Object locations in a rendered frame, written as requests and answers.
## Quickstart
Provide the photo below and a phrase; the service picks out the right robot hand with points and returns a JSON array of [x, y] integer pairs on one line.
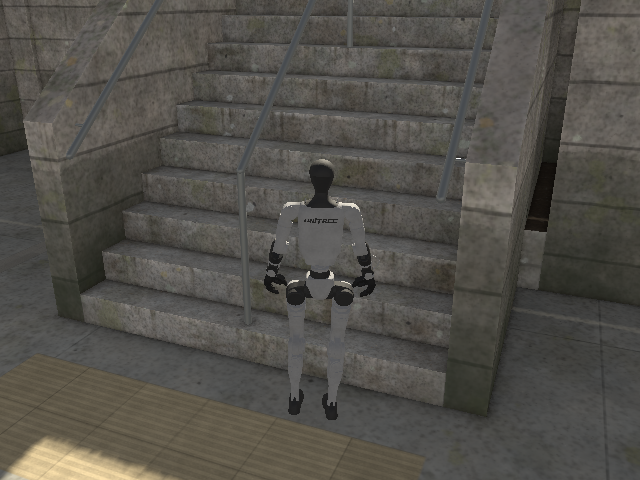
[[360, 282]]

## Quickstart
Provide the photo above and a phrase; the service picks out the left robot foot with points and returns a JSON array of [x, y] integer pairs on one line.
[[294, 406]]

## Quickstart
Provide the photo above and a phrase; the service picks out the robot left thigh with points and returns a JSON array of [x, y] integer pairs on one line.
[[296, 306]]

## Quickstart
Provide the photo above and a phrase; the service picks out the left robot hand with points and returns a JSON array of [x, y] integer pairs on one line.
[[280, 279]]

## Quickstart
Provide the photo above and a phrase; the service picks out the left robot forearm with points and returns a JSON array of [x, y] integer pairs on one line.
[[273, 262]]

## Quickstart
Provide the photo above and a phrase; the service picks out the robot right upper arm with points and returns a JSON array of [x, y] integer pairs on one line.
[[353, 214]]

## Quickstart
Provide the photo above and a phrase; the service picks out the right robot forearm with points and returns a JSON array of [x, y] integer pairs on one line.
[[366, 264]]

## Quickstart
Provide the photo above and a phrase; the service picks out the robot left upper arm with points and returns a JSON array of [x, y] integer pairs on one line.
[[289, 212]]

